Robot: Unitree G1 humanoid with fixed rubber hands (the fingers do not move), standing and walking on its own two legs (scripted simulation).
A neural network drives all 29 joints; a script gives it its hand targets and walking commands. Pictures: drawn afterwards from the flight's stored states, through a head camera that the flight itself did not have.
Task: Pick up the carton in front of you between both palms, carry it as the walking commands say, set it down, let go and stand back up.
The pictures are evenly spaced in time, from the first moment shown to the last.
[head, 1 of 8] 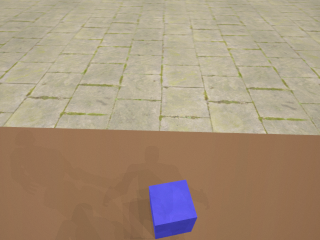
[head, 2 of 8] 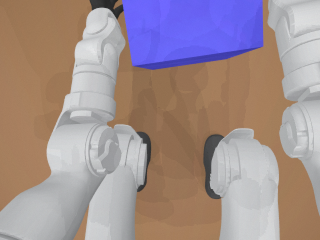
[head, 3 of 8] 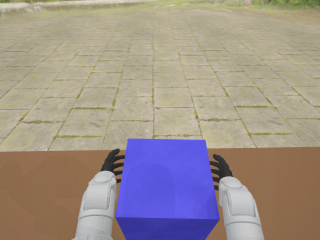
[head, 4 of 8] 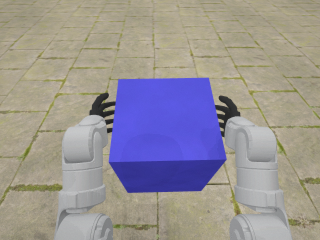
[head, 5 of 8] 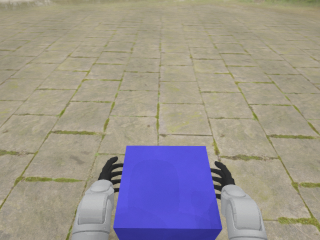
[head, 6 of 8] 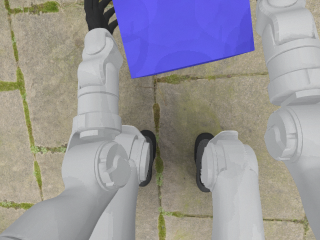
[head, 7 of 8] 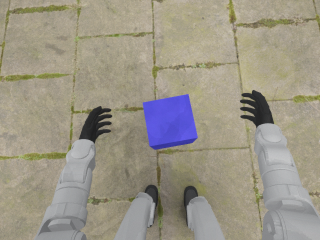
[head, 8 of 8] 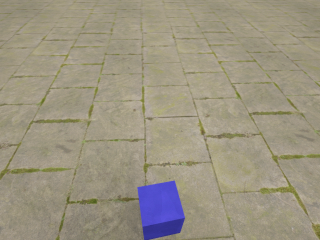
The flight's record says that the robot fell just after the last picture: no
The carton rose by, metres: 0.68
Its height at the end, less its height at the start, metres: -0.13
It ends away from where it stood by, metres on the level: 2.62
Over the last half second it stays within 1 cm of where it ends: yes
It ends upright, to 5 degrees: yes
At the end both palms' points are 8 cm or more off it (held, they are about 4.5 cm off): yes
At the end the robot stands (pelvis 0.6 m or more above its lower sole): yes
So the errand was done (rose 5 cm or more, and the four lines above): yes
